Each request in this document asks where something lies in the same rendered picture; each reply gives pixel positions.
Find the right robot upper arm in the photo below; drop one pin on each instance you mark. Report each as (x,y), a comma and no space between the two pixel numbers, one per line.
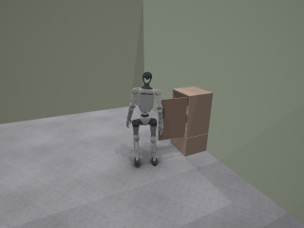
(158,99)

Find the robot left forearm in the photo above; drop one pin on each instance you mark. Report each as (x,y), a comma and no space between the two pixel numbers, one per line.
(130,112)

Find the robot right forearm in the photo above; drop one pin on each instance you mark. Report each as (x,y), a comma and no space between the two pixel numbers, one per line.
(160,116)

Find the left robot upper arm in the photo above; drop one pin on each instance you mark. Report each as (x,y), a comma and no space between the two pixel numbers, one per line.
(134,91)

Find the left robot hand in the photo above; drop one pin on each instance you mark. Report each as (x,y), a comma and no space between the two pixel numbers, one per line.
(128,122)

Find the right robot hand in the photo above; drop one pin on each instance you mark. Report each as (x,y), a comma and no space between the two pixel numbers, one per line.
(160,127)

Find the robot right shin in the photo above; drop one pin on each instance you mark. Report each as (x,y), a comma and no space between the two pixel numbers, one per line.
(154,148)

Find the cupboard door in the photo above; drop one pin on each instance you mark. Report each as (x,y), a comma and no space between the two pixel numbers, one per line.
(174,121)

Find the robot left foot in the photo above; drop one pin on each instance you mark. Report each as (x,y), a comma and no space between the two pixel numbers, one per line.
(137,162)

